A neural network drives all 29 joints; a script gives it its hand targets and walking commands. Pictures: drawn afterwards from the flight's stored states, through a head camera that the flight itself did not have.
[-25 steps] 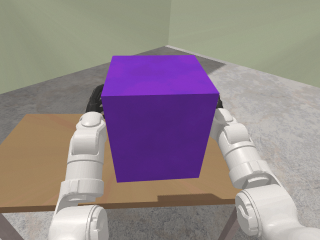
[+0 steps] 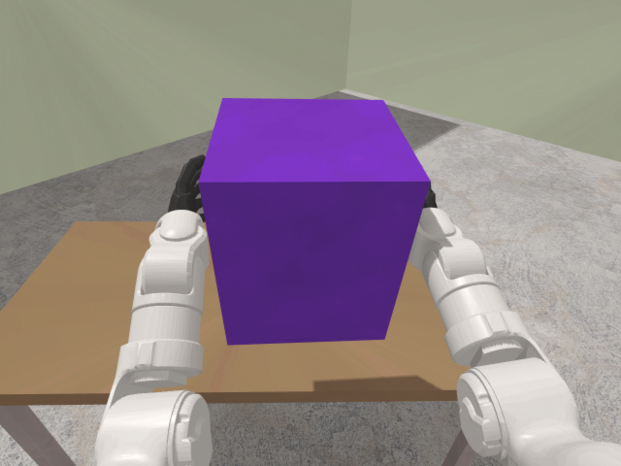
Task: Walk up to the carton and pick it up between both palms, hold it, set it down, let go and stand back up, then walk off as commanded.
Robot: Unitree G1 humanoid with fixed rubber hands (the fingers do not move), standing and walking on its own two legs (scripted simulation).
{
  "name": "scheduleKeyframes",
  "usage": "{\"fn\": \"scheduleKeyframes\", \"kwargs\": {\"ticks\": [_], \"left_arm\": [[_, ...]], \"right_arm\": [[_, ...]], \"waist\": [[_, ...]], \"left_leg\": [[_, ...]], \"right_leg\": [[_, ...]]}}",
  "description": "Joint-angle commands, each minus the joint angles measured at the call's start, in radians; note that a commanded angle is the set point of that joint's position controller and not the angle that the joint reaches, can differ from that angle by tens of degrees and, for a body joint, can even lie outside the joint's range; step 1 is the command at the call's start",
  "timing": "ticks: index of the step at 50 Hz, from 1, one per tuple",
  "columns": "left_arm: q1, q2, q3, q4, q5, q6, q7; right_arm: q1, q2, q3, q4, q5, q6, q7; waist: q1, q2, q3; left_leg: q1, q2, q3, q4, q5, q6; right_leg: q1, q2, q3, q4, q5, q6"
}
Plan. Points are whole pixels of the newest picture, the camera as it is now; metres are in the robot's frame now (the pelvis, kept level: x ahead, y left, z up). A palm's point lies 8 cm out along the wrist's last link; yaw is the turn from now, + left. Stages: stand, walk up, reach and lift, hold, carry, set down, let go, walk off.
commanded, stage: set down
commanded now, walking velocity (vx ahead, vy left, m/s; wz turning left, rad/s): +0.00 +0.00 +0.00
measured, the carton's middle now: (305, 222) +0.38 +0.01 +0.20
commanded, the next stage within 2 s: none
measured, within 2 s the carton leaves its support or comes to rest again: neither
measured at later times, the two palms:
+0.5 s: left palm (213, 242) +0.41 +0.14 +0.14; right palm (419, 225) +0.41 -0.16 +0.16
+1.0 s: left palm (214, 247) +0.42 +0.14 +0.12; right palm (415, 227) +0.42 -0.16 +0.16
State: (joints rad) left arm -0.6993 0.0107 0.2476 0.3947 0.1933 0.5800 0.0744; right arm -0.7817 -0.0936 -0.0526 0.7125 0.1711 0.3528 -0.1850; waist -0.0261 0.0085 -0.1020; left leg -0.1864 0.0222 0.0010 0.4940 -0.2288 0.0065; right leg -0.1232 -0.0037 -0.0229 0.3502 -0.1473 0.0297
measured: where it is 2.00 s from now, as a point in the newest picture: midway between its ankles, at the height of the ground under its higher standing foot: outside the picture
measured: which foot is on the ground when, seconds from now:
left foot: down 0.00-1.00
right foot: down 0.00-1.00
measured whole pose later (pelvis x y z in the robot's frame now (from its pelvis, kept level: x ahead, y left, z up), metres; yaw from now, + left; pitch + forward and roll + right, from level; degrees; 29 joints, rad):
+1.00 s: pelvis +0.03 -0.01 +0.00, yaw +0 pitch -3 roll -2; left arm -0.66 -0.02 0.27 0.60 0.26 0.23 0.03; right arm -0.68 -0.02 -0.20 0.73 -0.01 0.00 -0.12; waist -0.02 -0.06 0.01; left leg -0.15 0.02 0.00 0.45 -0.24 0.01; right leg -0.11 0.00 -0.02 0.33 -0.18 0.02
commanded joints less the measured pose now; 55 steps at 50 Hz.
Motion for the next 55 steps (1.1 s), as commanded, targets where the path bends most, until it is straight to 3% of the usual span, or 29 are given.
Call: {"fn": "scheduleKeyframes", "kwargs": {"ticks": [1,6,9,11,13,14,16,17,19,20,22,23,25,26,29,31,32,33,34,35,37,39,40,41,43,46,49,52,55], "left_arm": [[-0.752,-0.615,-0.288,0.060,-0.062,-0.131,-0.228],[-0.728,-0.561,-0.182,0.176,0.032,-0.186,-0.265],[-0.713,-0.570,-0.186,0.122,0.050,-0.210,-0.270],[-0.713,-0.583,-0.203,0.086,0.065,-0.228,-0.263],[-0.704,-0.578,-0.231,0.039,0.055,-0.256,-0.251],[-0.725,-0.590,-0.258,-0.009,0.047,-0.275,-0.241],[-0.731,-0.574,-0.262,-0.013,0.043,-0.304,-0.227],[-0.727,-0.567,-0.286,-0.029,0.036,-0.316,-0.222],[-0.773,-0.589,-0.326,-0.099,0.010,-0.354,-0.208],[-0.755,-0.599,-0.362,-0.099,-0.005,-0.363,-0.200],[-0.713,-0.583,-0.370,-0.097,-0.004,-0.373,-0.185],[-0.712,-0.605,-0.391,-0.127,-0.022,-0.382,-0.178],[-0.703,-0.600,-0.413,-0.095,-0.040,-0.385,-0.182],[-0.730,-0.623,-0.432,-0.148,-0.055,-0.404,-0.178],[-0.694,-0.615,-0.456,-0.107,-0.066,-0.405,-0.169],[-0.670,-0.606,-0.448,-0.146,-0.073,-0.411,-0.173],[-0.645,-0.589,-0.414,-0.093,-0.059,-0.404,-0.180],[-0.651,-0.586,-0.413,-0.079,-0.062,-0.401,-0.188],[-0.613,-0.559,-0.365,-0.037,-0.041,-0.393,-0.198],[-0.637,-0.581,-0.392,-0.055,-0.050,-0.391,-0.204],[-0.633,-0.586,-0.370,-0.033,-0.043,-0.397,-0.207],[-0.698,-0.583,-0.388,-0.051,-0.037,-0.414,-0.202],[-0.681,-0.578,-0.369,-0.033,-0.026,-0.418,-0.201],[-0.703,-0.587,-0.376,-0.031,-0.023,-0.423,-0.198],[-0.722,-0.599,-0.396,-0.036,-0.022,-0.431,-0.189],[-0.708,-0.605,-0.381,0.010,0.002,-0.441,-0.181],[-0.724,-0.601,-0.363,0.013,0.010,-0.469,-0.178],[-0.715,-0.569,-0.280,0.108,0.053,-0.460,-0.179],[-0.715,-0.600,-0.287,0.130,0.035,-0.489,-0.174]], "right_arm": [[-0.873,0.695,0.159,-0.332,-0.081,-0.153,0.158],[-0.743,0.616,0.011,-0.080,-0.185,-0.198,0.179],[-0.738,0.611,0.042,-0.112,-0.190,-0.245,0.188],[-0.702,0.609,0.053,-0.052,-0.198,-0.271,0.196],[-0.653,0.628,0.096,-0.046,-0.190,-0.288,0.193],[-0.647,0.629,0.116,-0.063,-0.175,-0.308,0.200],[-0.589,0.650,0.115,-0.015,-0.196,-0.312,0.206],[-0.594,0.651,0.145,-0.033,-0.196,-0.326,0.211],[-0.561,0.672,0.175,-0.032,-0.203,-0.344,0.213],[-0.558,0.674,0.199,-0.053,-0.192,-0.349,0.212],[-0.545,0.691,0.240,-0.099,-0.182,-0.361,0.206],[-0.585,0.700,0.273,-0.169,-0.163,-0.381,0.205],[-0.575,0.700,0.289,-0.171,-0.174,-0.382,0.195],[-0.557,0.717,0.302,-0.181,-0.169,-0.390,0.192],[-0.532,0.686,0.298,-0.177,-0.168,-0.391,0.183],[-0.498,0.710,0.327,-0.170,-0.161,-0.384,0.177],[-0.511,0.709,0.339,-0.173,-0.161,-0.381,0.175],[-0.504,0.707,0.320,-0.158,-0.170,-0.379,0.169],[-0.485,0.705,0.315,-0.143,-0.184,-0.374,0.170],[-0.499,0.706,0.303,-0.166,-0.189,-0.383,0.167],[-0.518,0.705,0.293,-0.156,-0.186,-0.384,0.172],[-0.489,0.693,0.241,-0.087,-0.207,-0.387,0.176],[-0.484,0.699,0.249,-0.074,-0.207,-0.389,0.182],[-0.481,0.691,0.228,-0.055,-0.222,-0.391,0.187],[-0.517,0.687,0.214,-0.082,-0.223,-0.405,0.198],[-0.484,0.657,0.151,-0.006,-0.243,-0.418,0.207],[-0.452,0.662,0.114,0.061,-0.287,-0.424,0.223],[-0.458,0.640,0.048,0.105,-0.310,-0.426,0.235],[-0.514,0.641,0.052,0.059,-0.319,-0.460,0.245]], "waist": [[-0.008,-0.033,-0.233],[-0.049,0.031,-0.129],[-0.017,0.039,-0.184],[-0.019,0.072,-0.206],[-0.001,0.055,-0.248],[-0.007,0.082,-0.272],[-0.001,0.054,-0.269],[0.014,0.072,-0.300],[0.000,0.044,-0.352],[0.001,0.063,-0.391],[0.024,0.043,-0.433],[0.016,0.042,-0.478],[-0.003,0.008,-0.458],[-0.006,0.016,-0.516],[-0.024,0.023,-0.490],[-0.015,-0.015,-0.486],[0.006,-0.044,-0.460],[-0.010,-0.061,-0.440],[-0.003,-0.066,-0.402],[-0.027,-0.052,-0.411],[-0.004,-0.038,-0.405],[-0.026,0.001,-0.400],[-0.005,0.007,-0.405],[-0.020,0.019,-0.416],[-0.018,0.052,-0.440],[-0.022,0.096,-0.385],[-0.006,0.101,-0.376],[0.011,0.090,-0.283],[0.009,0.076,-0.373]], "left_leg": [[0.026,-0.046,0.012,-0.275,-0.044,-0.009],[0.020,-0.044,0.032,-0.313,-0.097,-0.019],[0.062,-0.048,0.049,-0.292,0.014,-0.032],[0.130,-0.045,0.051,-0.269,0.106,-0.049],[0.189,-0.049,0.060,-0.220,0.264,-0.067],[0.213,-0.046,0.052,-0.213,0.289,-0.073],[0.213,-0.046,0.061,-0.216,0.287,-0.074],[0.220,-0.051,0.062,-0.207,0.307,-0.074],[0.250,-0.047,0.061,-0.189,0.373,-0.084],[0.278,-0.044,0.051,-0.174,0.421,-0.092],[0.272,-0.045,0.054,-0.161,0.473,-0.086],[0.280,-0.047,0.052,-0.145,0.502,-0.090],[0.242,-0.051,0.050,-0.152,0.506,-0.080],[0.246,-0.054,0.050,-0.145,0.539,-0.083],[0.243,-0.048,0.039,-0.141,0.546,-0.094],[0.234,-0.051,0.042,-0.139,0.554,-0.081],[0.183,-0.057,0.049,-0.156,0.507,-0.066],[0.155,-0.065,0.053,-0.169,0.450,-0.061],[0.133,-0.066,0.052,-0.188,0.414,-0.050],[0.140,-0.065,0.051,-0.178,0.446,-0.062],[0.153,-0.057,0.048,-0.176,0.447,-0.062],[0.171,-0.054,0.051,-0.175,0.444,-0.073],[0.170,-0.055,0.055,-0.185,0.429,-0.071],[0.190,-0.050,0.044,-0.182,0.451,-0.078],[0.209,-0.048,0.053,-0.168,0.466,-0.086],[0.249,-0.033,0.050,-0.150,0.503,-0.109],[0.274,-0.030,0.059,-0.163,0.454,-0.109],[0.213,-0.026,0.066,-0.191,0.371,-0.094],[0.237,-0.028,0.072,-0.177,0.404,-0.096]], "right_leg": [[0.163,0.050,-0.043,-0.121,-0.113,-0.023],[0.187,0.051,-0.063,-0.106,-0.137,-0.014],[0.229,0.056,-0.067,-0.097,-0.062,-0.015],[0.222,0.057,-0.076,-0.087,-0.021,-0.018],[0.226,0.056,-0.072,-0.086,0.056,-0.015],[0.217,0.056,-0.074,-0.083,0.061,-0.015],[0.210,0.053,-0.076,-0.085,0.058,-0.013],[0.219,0.050,-0.071,-0.082,0.080,-0.016],[0.235,0.050,-0.078,-0.074,0.133,-0.013],[0.233,0.054,-0.077,-0.070,0.163,-0.016],[0.272,0.052,-0.066,-0.057,0.258,-0.005],[0.282,0.054,-0.067,-0.050,0.292,0.000],[0.315,0.044,-0.056,-0.043,0.377,0.010],[0.341,0.042,-0.060,-0.034,0.410,0.014],[0.314,0.050,-0.059,-0.034,0.412,0.007],[0.346,0.045,-0.050,-0.025,0.465,0.013],[0.383,0.036,-0.039,-0.019,0.498,0.020],[0.411,0.030,-0.039,-0.015,0.501,0.025],[0.424,0.020,-0.034,-0.020,0.506,0.031],[0.420,0.024,-0.043,-0.012,0.522,0.031],[0.391,0.031,-0.047,-0.015,0.462,0.027],[0.344,0.028,-0.051,-0.024,0.403,0.020],[0.337,0.029,-0.055,-0.028,0.378,0.014],[0.323,0.030,-0.060,-0.032,0.370,0.012],[0.286,0.036,-0.061,-0.034,0.342,0.006],[0.199,0.040,-0.076,-0.047,0.267,-0.006],[0.140,0.040,-0.083,-0.070,0.183,-0.016],[0.142,0.032,-0.075,-0.075,0.134,-0.019],[0.138,0.038,-0.079,-0.070,0.170,-0.018]]}}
